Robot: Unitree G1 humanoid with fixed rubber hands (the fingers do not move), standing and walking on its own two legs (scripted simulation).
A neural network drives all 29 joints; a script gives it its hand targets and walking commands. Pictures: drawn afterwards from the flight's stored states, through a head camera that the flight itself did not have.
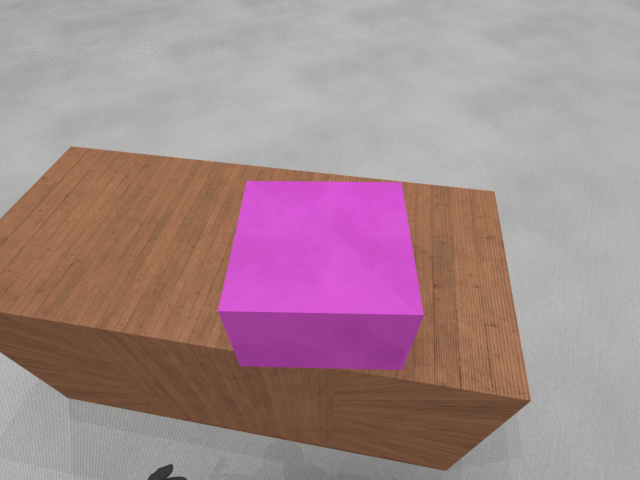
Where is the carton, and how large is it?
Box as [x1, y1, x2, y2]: [218, 181, 423, 369]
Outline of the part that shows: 247,181 218,308 218,312 240,365 402,369 423,313 401,182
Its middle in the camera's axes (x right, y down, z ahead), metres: +0.01 +0.06 +0.68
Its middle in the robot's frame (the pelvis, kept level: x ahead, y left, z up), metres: +0.47 +0.00 -0.09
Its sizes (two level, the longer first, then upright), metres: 0.279 0.268 0.188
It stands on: a pedestal, 0.58 m high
